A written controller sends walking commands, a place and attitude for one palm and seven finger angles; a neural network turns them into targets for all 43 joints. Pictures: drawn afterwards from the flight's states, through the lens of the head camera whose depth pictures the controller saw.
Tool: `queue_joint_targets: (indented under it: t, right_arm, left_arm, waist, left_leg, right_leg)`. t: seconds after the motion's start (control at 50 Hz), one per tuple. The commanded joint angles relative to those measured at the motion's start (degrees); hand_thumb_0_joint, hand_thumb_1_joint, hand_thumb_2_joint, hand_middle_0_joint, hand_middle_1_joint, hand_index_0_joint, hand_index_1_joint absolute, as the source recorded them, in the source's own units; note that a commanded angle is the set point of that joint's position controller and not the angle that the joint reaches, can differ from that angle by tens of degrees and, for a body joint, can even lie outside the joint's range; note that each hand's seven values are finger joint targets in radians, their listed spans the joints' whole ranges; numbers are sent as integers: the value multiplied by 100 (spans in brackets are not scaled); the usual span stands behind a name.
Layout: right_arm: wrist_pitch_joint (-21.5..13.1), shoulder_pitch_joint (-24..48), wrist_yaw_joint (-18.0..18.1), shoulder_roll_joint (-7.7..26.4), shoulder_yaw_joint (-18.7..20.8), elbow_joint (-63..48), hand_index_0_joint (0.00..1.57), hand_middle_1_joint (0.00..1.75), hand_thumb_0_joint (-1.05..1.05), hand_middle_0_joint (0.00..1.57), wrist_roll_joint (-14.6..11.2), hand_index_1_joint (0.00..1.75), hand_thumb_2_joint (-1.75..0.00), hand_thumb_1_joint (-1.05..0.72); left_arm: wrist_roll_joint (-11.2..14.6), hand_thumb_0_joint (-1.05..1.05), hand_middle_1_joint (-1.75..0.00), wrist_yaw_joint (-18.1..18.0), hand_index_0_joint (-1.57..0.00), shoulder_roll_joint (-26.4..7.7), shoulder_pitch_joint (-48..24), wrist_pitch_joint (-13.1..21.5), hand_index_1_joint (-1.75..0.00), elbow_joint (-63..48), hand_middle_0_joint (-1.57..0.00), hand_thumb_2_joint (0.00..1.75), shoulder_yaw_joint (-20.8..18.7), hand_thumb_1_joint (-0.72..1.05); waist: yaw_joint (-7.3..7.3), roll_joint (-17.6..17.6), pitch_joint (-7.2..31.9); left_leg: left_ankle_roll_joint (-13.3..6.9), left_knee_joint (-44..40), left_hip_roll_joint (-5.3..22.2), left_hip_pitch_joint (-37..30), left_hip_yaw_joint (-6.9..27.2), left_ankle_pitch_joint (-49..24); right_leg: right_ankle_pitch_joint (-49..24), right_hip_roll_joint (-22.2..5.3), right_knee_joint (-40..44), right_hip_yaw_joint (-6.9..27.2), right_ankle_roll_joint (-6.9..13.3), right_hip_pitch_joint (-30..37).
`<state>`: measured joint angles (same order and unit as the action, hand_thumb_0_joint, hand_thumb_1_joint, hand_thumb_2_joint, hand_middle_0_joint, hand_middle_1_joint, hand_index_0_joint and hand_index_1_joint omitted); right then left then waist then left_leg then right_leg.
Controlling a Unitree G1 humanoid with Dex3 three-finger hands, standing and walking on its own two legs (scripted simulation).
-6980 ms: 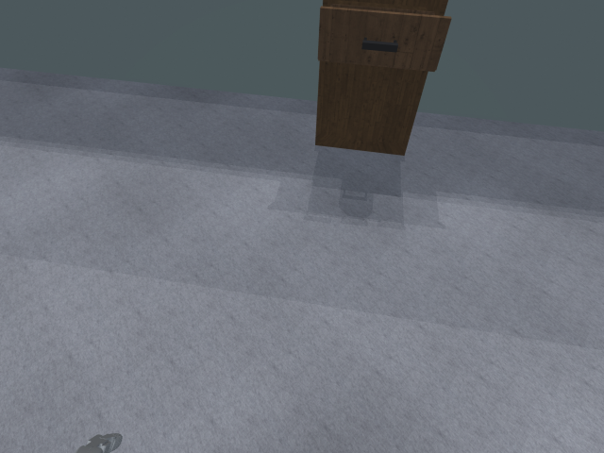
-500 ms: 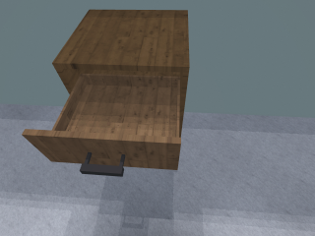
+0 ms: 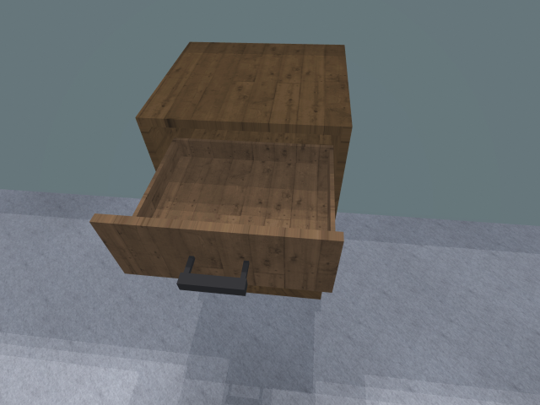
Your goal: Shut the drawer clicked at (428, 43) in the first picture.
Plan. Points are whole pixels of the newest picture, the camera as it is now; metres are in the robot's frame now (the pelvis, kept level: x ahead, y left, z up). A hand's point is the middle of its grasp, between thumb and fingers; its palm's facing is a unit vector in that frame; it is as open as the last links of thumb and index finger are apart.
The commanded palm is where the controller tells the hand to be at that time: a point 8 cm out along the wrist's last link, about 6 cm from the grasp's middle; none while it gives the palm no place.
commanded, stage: look again from close up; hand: left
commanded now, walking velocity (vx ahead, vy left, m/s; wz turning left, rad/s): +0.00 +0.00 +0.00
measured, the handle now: (215, 273) +0.35 +0.14 -0.06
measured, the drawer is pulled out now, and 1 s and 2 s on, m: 0.29 0.29 0.29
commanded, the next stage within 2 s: raise the hand and make a fist in 0.56 s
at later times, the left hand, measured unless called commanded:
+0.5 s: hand out of the picture +0.08 +0.16 -0.16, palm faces +0.01 -0.97 -0.23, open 7.3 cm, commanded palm none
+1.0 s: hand (185, 370) +0.18 +0.14 -0.03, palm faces -0.01 -1.00 -0.01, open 6.4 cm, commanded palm +0.14 +0.20 -0.04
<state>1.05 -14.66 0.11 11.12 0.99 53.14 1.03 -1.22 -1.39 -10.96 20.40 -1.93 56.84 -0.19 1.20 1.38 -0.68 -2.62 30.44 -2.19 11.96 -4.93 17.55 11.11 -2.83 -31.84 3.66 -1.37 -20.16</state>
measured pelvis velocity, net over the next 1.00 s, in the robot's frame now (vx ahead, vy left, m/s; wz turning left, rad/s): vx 0.01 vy -0.04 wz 0.08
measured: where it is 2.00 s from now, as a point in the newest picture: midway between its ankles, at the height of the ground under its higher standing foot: outside the picture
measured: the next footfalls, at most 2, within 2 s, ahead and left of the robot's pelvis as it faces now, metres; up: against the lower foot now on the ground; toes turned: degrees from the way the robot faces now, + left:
none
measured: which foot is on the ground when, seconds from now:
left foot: down 0.00-1.00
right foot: down 0.00-1.00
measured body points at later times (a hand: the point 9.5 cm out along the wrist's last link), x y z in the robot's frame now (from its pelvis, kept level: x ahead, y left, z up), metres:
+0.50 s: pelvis +0.04 -0.02 +0.01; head +0.06 -0.04 +0.46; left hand +0.08 +0.21 -0.14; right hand +0.04 -0.24 -0.16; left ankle -0.01 +0.09 -0.73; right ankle +0.07 -0.15 -0.73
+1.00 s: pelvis +0.01 -0.04 -0.06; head +0.05 -0.03 +0.39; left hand +0.17 +0.20 -0.03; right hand +0.27 -0.29 -0.07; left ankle -0.01 +0.09 -0.73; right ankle +0.07 -0.15 -0.73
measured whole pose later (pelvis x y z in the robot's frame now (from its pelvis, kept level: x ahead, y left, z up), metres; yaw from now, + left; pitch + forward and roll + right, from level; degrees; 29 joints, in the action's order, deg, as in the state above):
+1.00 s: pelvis +0.01 -0.04 -0.06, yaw +4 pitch +11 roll +1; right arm -19.2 -7.3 -0.1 17.4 5.0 30.3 -1.8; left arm 15.9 24.0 -10.7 25.6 35.4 11.3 -8.0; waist 0.0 -2.2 8.0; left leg 1.3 58.0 0.0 38.9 0.3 30.1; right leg 23.8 -1.8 -58.2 -1.4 0.8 -45.5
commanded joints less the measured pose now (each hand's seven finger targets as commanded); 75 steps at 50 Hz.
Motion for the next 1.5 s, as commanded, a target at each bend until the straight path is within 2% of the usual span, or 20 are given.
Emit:
queue_joint_targets:
  t: [0.0,0.24,0.62,0.64,0.66,0.68,0.7,0.72,0.74,0.76,0.78,0.8,0.84,0.9,0.96,1.0,1.08,1.16,1.28,1.48]
  right_arm:
    - [-173,-261,35,614,115,-186,20,30,0,20,-24,30,-90,-90]
    - [-303,-494,126,449,-9,466,20,30,0,20,-57,30,-90,-90]
    - [-291,-602,159,374,-21,813,20,30,0,20,-47,30,-90,-90]
    - [-324,-26,133,560,48,447,20,30,0,20,-91,30,-90,-90]
    - [-1244,180,310,1361,240,-1560,20,30,0,20,-336,30,-90,-90]
    - [-1754,468,550,945,186,-1379,20,30,0,20,-153,30,-90,-90]
    - [-1945,626,481,777,144,-1322,20,30,0,20,-206,30,-90,-90]
    - [-1976,368,401,846,157,-1194,20,30,0,20,-257,30,-90,-90]
    - [-2070,486,345,941,286,-1479,20,30,0,20,-209,30,-90,-90]
    - [-2143,515,300,996,364,-1670,20,30,0,20,-157,30,-90,-90]
    - [-2196,603,234,989,351,-1900,20,30,0,20,-137,30,-90,-90]
    - [-2219,652,137,981,357,-2090,20,30,0,20,-157,30,-90,-90]
    - [-2269,768,15,989,412,-2446,20,30,0,20,-157,30,-90,-90]
    - [-2338,799,-130,1093,493,-2839,20,30,0,20,-238,30,-90,-90]
    - [-2263,879,-29,1086,467,-3377,20,30,0,20,-383,30,-90,-90]
    - [-2208,780,50,1079,429,-3497,20,30,0,20,-397,30,-90,-90]
    - [-2064,499,118,986,349,-3459,20,30,0,20,-321,30,-90,-90]
    - [-1953,539,106,911,308,-3424,20,30,0,20,-321,30,-90,-90]
    - [-1792,773,127,765,228,-3653,20,30,0,20,-367,30,-90,-90]
    - [-1883,599,124,781,174,-3747,20,30,0,20,-352,30,-90,-90]
  left_arm:
    - [-8,0,-30,-39,-20,-615,-103,235,-30,-368,-20,90,-104,90]
    - [53,0,-30,-93,-20,-516,-115,294,-30,76,-20,90,-54,90]
    - [76,0,-30,-91,-20,-562,-428,302,-30,74,-20,90,-88,90]
    - [56,0,-30,-313,-20,-675,92,392,-30,375,-20,90,-148,90]
    - [1020,0,-32,-184,-22,-2260,-4501,1668,-32,-8217,-22,90,-1510,90]
    - [589,0,-34,-225,-24,-1633,-1028,1398,-34,-6449,-24,90,-1229,90]
    - [942,0,-37,-302,-26,-239,660,784,-37,-5448,-26,90,-488,90]
    - [1023,0,-39,-202,-28,-47,202,842,-39,-5207,-28,90,-476,90]
    - [1181,0,-41,11,-30,-63,221,1194,-41,-5218,-30,90,-554,90]
    - [1291,0,-43,265,-32,-178,774,1603,-43,-5006,-32,90,-841,90]
    - [1405,0,-45,593,-34,83,1333,2011,-45,-4734,-34,90,-716,90]
    - [1470,0,-47,910,-36,57,1665,2438,-47,-4557,-36,90,-851,90]
    - [1612,0,-52,1594,-40,-48,1621,3381,-52,-4696,-40,90,-941,90]
    - [1631,0,-58,2571,-46,-669,1187,4335,-58,-4789,-46,90,-1236,90]
    - [2059,0,-65,2920,-52,-723,837,3983,-65,-5647,-52,90,-1309,90]
    - [2188,0,-69,2805,-56,-851,269,3721,-69,-6644,-56,90,-1329,90]
    - [1860,0,-78,2320,-64,-673,304,3417,-78,-7857,-64,90,-859,90]
    - [1586,0,-86,2202,-72,-430,808,2937,-86,-7786,-72,90,-496,90]
    - [1538,0,-99,1931,-84,-478,1339,2247,-99,-7950,-84,90,-587,90]
    - [1400,0,-121,1415,-104,-356,1735,2596,-121,-8622,-104,90,-250,90]
  waist:
    - [-195,-238,-285]
    - [-149,-98,-67]
    - [-147,-166,-78]
    - [88,-796,26]
    - [-411,329,2780]
    - [135,1310,2457]
    - [-79,1223,1524]
    - [-365,205,525]
    - [-356,-511,-11]
    - [-224,-1047,102]
    - [-143,-1204,81]
    - [-23,-878,158]
    - [33,-1104,565]
    - [-26,-683,1012]
    - [40,-550,1609]
    - [-37,115,1858]
    - [-240,484,1983]
    - [-329,306,1838]
    - [-134,-176,1838]
    - [-166,-205,1685]
  left_leg:
    - [-48,-1174,685,342,935,760]
    - [65,-980,762,-101,685,-990]
    - [165,-1017,772,-267,598,-1270]
    - [284,106,945,200,347,-1459]
    - [129,-679,149,-678,507,-2194]
    - [185,-641,258,-907,354,-2978]
    - [453,-536,321,-244,475,-2785]
    - [399,-336,327,265,549,-2028]
    - [265,-140,280,745,581,-1245]
    - [227,107,224,1145,540,-776]
    - [227,398,160,1580,474,-332]
    - [279,672,75,1879,378,-122]
    - [329,1321,-2,2582,280,218]
    - [301,2256,-53,3330,300,460]
    - [180,2580,-107,3634,260,646]
    - [151,2695,-49,3457,326,578]
    - [95,2736,108,3058,561,-145]
    - [112,2715,170,3097,693,-371]
    - [154,2370,115,3336,739,156]
    - [149,2240,126,3330,721,596]
  right_leg:
    - [809,-91,748,405,345,13]
    - [-814,-271,574,241,344,683]
    - [-1270,-314,686,213,412,960]
    - [-3406,-604,413,202,273,1308]
    - [-2601,-87,194,-54,409,1860]
    - [-1437,174,-12,-307,551,1673]
    - [-636,124,194,-759,416,1011]
    - [-500,148,272,-875,274,407]
    - [-179,180,259,-912,209,11]
    - [234,199,76,-946,184,-188]
    - [640,192,-172,-922,181,-496]
    - [788,140,-423,-816,243,-600]
    - [1149,110,-969,-600,264,-937]
    - [1342,-37,-1482,15,326,-1363]
    - [1918,-42,-1580,255,268,-1392]
    - [1888,62,-1789,163,275,-1557]
    - [651,237,-2210,-318,328,-1666]
    - [349,278,-2315,-593,287,-1812]
    - [1093,241,-2141,-710,242,-1610]
    - [1715,207,-2065,-769,259,-1815]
